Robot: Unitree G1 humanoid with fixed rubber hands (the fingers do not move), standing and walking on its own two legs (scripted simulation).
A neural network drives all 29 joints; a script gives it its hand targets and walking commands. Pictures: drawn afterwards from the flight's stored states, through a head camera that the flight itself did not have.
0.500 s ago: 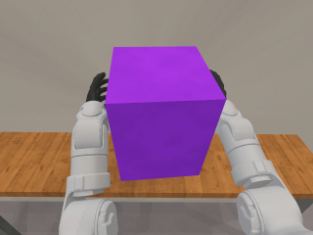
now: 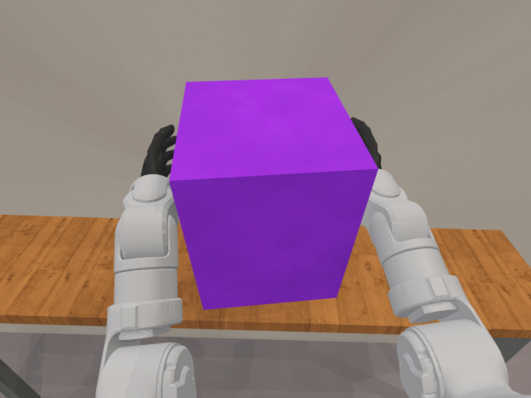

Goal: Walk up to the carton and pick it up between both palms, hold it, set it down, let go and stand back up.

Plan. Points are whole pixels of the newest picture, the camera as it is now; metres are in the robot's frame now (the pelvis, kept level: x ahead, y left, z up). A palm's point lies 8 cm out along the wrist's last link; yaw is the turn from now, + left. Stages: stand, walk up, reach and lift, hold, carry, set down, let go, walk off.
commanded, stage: hold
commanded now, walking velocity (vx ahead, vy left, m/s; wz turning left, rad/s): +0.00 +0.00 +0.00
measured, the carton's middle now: (264, 194) +0.36 +0.01 +0.18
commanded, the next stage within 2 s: none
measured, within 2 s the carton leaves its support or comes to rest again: neither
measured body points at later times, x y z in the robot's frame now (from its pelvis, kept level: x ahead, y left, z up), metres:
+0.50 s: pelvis +0.00 +0.00 +0.00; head -0.05 +0.03 +0.45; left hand +0.38 +0.16 +0.21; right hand +0.39 -0.14 +0.22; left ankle +0.02 +0.10 -0.75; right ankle +0.05 -0.10 -0.75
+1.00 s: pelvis +0.00 +0.00 +0.00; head -0.04 +0.03 +0.45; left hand +0.38 +0.16 +0.21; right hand +0.39 -0.14 +0.22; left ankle +0.02 +0.10 -0.75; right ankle +0.05 -0.10 -0.75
